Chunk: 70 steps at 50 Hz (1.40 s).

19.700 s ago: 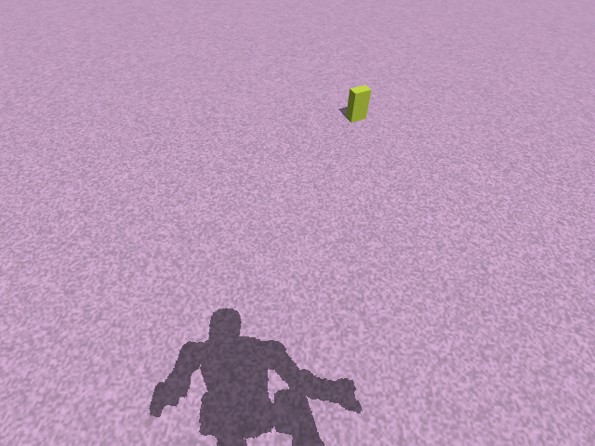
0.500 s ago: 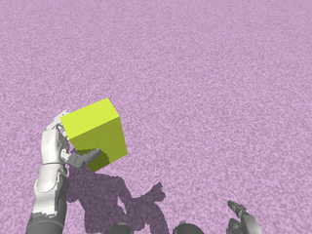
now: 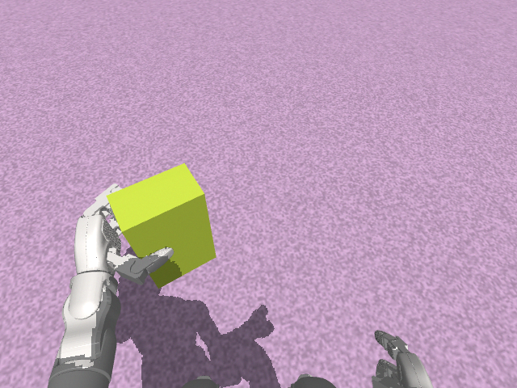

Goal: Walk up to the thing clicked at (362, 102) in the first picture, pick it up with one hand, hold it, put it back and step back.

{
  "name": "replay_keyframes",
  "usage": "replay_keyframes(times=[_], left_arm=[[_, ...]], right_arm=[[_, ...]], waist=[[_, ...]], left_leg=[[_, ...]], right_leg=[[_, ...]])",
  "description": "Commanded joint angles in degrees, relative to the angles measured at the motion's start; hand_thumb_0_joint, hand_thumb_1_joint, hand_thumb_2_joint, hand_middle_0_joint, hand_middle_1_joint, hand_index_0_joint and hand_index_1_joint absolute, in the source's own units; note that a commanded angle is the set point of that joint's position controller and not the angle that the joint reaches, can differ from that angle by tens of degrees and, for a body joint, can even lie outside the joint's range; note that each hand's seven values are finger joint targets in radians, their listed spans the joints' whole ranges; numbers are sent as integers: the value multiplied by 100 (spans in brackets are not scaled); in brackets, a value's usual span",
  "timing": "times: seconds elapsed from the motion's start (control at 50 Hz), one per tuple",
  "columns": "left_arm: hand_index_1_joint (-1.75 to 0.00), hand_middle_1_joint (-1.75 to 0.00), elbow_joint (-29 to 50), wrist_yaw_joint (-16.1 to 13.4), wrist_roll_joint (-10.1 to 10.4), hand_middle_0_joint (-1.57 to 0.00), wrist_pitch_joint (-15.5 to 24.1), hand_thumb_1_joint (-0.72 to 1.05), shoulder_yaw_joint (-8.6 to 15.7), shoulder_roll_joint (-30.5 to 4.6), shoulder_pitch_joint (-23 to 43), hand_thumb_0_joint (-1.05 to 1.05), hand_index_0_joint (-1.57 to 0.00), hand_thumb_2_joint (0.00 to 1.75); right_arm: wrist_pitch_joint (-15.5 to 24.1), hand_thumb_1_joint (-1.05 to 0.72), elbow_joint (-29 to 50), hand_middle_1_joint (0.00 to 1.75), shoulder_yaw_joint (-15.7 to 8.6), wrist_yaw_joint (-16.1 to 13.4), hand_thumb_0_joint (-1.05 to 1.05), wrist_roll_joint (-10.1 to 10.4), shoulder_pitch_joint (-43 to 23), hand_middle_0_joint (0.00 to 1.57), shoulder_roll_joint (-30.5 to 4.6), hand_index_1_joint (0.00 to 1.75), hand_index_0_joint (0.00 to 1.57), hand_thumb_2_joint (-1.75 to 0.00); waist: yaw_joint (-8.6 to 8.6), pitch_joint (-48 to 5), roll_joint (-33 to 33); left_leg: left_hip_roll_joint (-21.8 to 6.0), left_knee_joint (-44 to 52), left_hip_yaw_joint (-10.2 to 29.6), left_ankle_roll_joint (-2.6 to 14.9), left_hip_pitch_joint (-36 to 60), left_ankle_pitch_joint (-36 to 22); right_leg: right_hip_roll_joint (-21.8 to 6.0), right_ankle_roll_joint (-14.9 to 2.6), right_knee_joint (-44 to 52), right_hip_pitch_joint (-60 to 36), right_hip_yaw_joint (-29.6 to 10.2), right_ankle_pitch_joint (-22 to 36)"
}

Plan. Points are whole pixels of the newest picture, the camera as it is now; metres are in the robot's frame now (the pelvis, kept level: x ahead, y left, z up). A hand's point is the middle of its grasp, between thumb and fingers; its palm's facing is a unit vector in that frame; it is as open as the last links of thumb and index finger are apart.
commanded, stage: hold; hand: left
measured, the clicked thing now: (170, 231) +0.34 +0.13 +0.04
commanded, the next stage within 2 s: crouch in 1.98 s
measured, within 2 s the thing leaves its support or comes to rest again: neither
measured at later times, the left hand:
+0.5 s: hand (143, 235) +0.32 +0.17 +0.06, palm faces +0.13 -0.99 +0.01, open 10.3 cm
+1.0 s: hand (142, 232) +0.33 +0.17 +0.06, palm faces +0.14 -0.99 +0.02, open 10.3 cm
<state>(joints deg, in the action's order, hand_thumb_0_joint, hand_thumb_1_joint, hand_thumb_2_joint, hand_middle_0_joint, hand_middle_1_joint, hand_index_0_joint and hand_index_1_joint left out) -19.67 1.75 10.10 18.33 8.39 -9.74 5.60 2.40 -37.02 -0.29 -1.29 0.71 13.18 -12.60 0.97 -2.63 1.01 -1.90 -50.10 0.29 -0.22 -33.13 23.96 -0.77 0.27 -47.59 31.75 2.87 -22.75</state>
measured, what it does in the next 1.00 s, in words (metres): stands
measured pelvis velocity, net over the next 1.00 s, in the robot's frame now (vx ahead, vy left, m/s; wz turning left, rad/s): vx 0.00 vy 0.00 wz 0.00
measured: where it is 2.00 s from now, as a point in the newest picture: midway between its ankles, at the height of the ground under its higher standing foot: outside the picture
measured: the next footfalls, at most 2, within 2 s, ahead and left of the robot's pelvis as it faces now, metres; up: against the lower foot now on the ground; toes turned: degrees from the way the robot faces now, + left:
none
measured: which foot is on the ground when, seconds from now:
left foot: down 0.00-1.00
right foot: down 0.00-1.00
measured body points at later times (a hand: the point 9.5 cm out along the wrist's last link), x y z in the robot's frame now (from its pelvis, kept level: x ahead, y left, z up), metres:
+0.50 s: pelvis +0.00 +0.00 +0.00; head +0.04 +0.00 +0.45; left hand +0.31 +0.22 +0.06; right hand +0.14 -0.25 -0.10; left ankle +0.01 +0.12 -0.70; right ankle +0.01 -0.13 -0.70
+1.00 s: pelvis +0.00 +0.00 +0.00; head +0.04 +0.00 +0.45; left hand +0.31 +0.22 +0.06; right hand +0.14 -0.25 -0.10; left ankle +0.01 +0.12 -0.70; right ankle +0.01 -0.13 -0.70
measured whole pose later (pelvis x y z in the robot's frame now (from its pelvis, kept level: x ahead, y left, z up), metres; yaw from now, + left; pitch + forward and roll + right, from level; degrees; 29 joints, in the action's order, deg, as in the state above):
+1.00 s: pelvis +0.00 +0.00 +0.00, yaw +0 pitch +7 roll -1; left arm -20.8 1.6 9.9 19.8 8.6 -9.2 5.5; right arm 2.7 -37.9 -0.4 -1.2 0.7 13.0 -12.6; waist 1.0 -2.1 0.9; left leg -1.8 -48.4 0.4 -0.4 -31.7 23.3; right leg -0.7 0.1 -46.3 30.5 2.9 -22.3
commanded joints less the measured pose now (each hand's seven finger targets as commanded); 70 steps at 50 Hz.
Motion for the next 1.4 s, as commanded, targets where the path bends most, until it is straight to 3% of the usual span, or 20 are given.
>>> replay_keyframes(times=[0.0,0.1,0.16,0.22,0.3,0.34,0.44,0.48,0.54,0.6,0.74,0.86,0.92,0.94,1.06,1.16,1.18,1.22,1.3,1.38], left_arm=[[-140,-138,1105,-3,66,-125,380,1,218,-625,1444,0,-126,120],[-139,-138,1011,-18,1,-124,407,5,136,-568,1459,0,-125,119],[-141,-139,1366,-37,28,-126,509,5,331,-795,1607,0,-127,121],[-139,-138,1345,-55,7,-126,529,5,329,-825,1625,0,-126,119],[-139,-138,1006,-2,45,-125,474,4,308,-714,1525,0,-125,119],[-140,-139,783,55,62,-124,435,2,154,-538,1412,0,-125,120],[-138,-137,1435,92,66,-124,528,5,123,-687,1650,0,-125,118],[-137,-136,1381,9,61,-123,526,2,393,-840,1526,0,-124,117],[-139,-137,1188,-41,88,-124,512,4,291,-632,1488,0,-124,119],[-139,-137,916,-10,39,-123,487,5,327,-688,1566,0,-124,120],[-139,-138,1174,106,63,-125,518,4,131,-578,1505,0,-125,119],[-140,-138,1181,-13,58,-126,553,0,335,-768,1569,0,-126,118],[-139,-138,1307,-20,43,-125,591,1,243,-689,1616,0,-126,118],[-140,-138,1115,-18,37,-126,570,2,268,-687,1465,0,-126,119],[-139,-138,987,40,33,-124,540,2,327,-752,1546,0,-125,118],[-140,-139,968,93,40,-125,570,2,268,-687,1633,0,-126,119],[-140,-139,987,91,38,-126,579,3,139,-570,1580,0,-127,119],[-140,-139,1167,33,35,-126,599,3,291,-736,1576,0,-127,119],[-140,-139,1120,2,48,-125,561,1,308,-729,1442,0,-126,119],[-138,-137,844,-2,65,-123,505,-1,300,-642,1491,0,-124,118]], right_arm=[[257,-91,717,30,-276,-80,0,2,-216,20,-757,30,20,-90],[265,-91,621,30,-283,-55,0,-31,-183,20,-736,30,20,-90],[261,-91,736,30,-257,-43,0,-19,-265,20,-717,30,20,-90],[272,-91,637,30,-259,-47,0,-30,-166,20,-720,30,20,-90],[277,-91,638,30,-247,-82,0,-16,-240,20,-720,30,20,-90],[304,-91,655,30,-262,-71,0,-1,-289,20,-742,30,20,-91],[309,-91,721,30,-273,-64,0,-2,-273,20,-766,30,20,-90],[320,-91,673,30,-268,-69,0,-9,-197,20,-740,30,20,-90],[311,-90,654,30,-248,-79,0,-17,-215,20,-733,30,20,-90],[285,-90,578,30,-270,-87,0,-18,-214,20,-744,30,20,-90],[272,-90,674,30,-301,-44,0,-11,-228,20,-781,30,20,-90],[281,-91,671,30,-278,-46,0,-3,-253,20,-741,30,20,-91],[279,-91,679,30,-286,-72,0,-18,-236,20,-752,30,20,-91],[274,-91,672,30,-280,-74,0,-7,-253,20,-758,30,20,-91],[242,-91,595,30,-293,-85,0,-31,-120,20,-762,30,20,-90],[254,-91,613,30,-299,-50,0,-38,-192,20,-760,30,20,-90],[262,-91,613,30,-297,-32,0,-40,-192,20,-753,30,20,-90],[268,-91,700,30,-298,-43,0,-28,-226,20,-765,30,20,-90],[282,-91,674,30,-301,-58,0,-6,-193,20,-792,30,20,-90],[262,-91,622,30,-267,-85,0,-4,-245,20,-740,30,20,-90]], waist=[[54,-1364,-190],[52,-1285,-41],[-52,-1485,0],[-26,-1673,92],[60,-1320,-162],[119,-1096,-239],[31,-1574,-34],[-34,-1784,112],[69,-1425,-113],[79,-1209,-220],[-4,-1515,112],[-6,-1462,-78],[48,-1565,-93],[54,-1325,-167],[69,-1616,-79],[27,-1422,42],[44,-1391,44],[-23,-1602,84],[28,-1603,-33],[83,-1187,-296]], left_leg=[[116,776,10,54,684,-1174],[117,812,38,41,657,-1026],[153,830,-7,44,684,-1063],[137,837,1,29,850,-1223],[138,812,-17,66,651,-1060],[129,859,1,80,591,-838],[146,864,-9,47,877,-1101],[141,810,3,21,1007,-1450],[118,812,19,39,871,-1425],[110,789,8,62,689,-1321],[116,895,30,5,985,-1363],[123,871,30,46,784,-1221],[141,813,-7,61,892,-1355],[147,839,-14,71,813,-1239],[125,738,8,67,914,-1684],[113,853,24,43,821,-1229],[103,883,52,30,822,-1200],[126,862,19,29,918,-1312],[107,885,39,27,1010,-1382],[119,840,-4,80,693,-1187]], right_leg=[[105,-64,690,-725,-50,1376],[109,-84,670,-584,-25,1195],[74,-70,723,-897,-61,1248],[92,-80,679,-942,-61,1379],[83,-46,790,-780,-81,1299],[85,-50,820,-590,-66,1074],[84,-72,775,-897,-69,1297],[102,-82,695,-964,-56,1589],[114,-62,708,-823,-39,1600],[95,-54,729,-705,-55,1537],[122,-105,711,-825,-17,1450],[104,-82,728,-835,-34,1368],[82,-51,761,-893,-74,1557],[76,-47,784,-815,-75,1455],[83,-52,697,-898,-76,1875],[100,-91,710,-708,-38,1373],[117,-106,691,-694,-5,1316],[104,-99,709,-833,-31,1430],[128,-89,729,-899,-11,1490],[86,-52,795,-731,-62,1402]])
